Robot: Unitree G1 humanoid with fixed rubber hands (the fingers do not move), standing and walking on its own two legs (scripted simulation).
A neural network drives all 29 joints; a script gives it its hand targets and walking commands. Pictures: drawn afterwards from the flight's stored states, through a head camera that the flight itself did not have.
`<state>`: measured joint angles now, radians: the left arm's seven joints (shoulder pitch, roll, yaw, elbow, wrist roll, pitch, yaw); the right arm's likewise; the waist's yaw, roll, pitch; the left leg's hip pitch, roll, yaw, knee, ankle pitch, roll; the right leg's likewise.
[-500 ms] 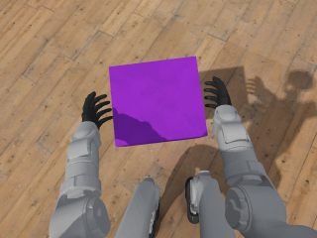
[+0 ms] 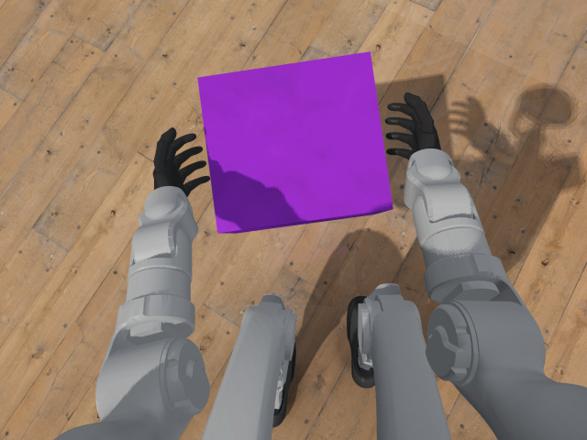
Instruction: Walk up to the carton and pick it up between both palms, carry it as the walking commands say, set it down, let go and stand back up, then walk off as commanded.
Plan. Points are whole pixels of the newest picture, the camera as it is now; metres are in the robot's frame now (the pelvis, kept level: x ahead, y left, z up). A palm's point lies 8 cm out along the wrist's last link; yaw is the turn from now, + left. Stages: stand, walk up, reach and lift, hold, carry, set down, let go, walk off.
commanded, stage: set down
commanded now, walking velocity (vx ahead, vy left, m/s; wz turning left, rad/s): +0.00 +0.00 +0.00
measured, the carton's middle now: (295, 153) +0.52 +0.04 -0.18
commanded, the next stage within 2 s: none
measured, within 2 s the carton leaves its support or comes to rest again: neither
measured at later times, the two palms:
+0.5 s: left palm (196, 194) +0.44 +0.19 -0.16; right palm (407, 165) +0.49 -0.14 -0.18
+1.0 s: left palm (210, 198) +0.46 +0.20 -0.25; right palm (391, 171) +0.52 -0.14 -0.27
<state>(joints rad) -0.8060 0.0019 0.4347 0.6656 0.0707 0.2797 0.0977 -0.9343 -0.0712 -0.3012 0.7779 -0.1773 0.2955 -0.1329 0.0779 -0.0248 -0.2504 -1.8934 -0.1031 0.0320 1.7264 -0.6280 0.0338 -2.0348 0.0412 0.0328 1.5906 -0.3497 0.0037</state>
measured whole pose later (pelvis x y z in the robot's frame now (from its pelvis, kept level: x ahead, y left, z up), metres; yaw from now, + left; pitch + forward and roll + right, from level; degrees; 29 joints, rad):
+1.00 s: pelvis -0.02 -0.01 -0.12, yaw +2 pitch +42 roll +4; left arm -1.12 0.13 0.35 0.78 -0.09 0.21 0.11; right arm -1.30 -0.30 -0.11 0.99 0.03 0.23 -0.18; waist 0.10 0.01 0.12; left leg -2.19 -0.10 0.07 2.14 -0.69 0.01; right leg -2.36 0.04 0.02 1.98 -0.35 -0.01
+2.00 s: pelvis -0.03 -0.01 -0.17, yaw +3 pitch +32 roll +1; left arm -1.34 0.20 0.25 1.05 -0.11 0.14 0.10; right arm -1.52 -0.42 0.02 1.34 0.23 0.09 -0.09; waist 0.09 0.00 0.40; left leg -2.17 -0.13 0.05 2.33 -0.73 0.00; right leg -2.34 -0.01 -0.02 2.16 -0.39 -0.04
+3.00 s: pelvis -0.03 -0.02 -0.18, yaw +3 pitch +28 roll +2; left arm -1.40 0.21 0.34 1.07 -0.01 0.13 0.00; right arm -1.59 -0.46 -0.09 1.36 0.14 0.10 0.01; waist 0.09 0.00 0.50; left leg -2.13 -0.12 0.07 2.36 -0.72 0.01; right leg -2.31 -0.02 -0.01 2.19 -0.37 -0.05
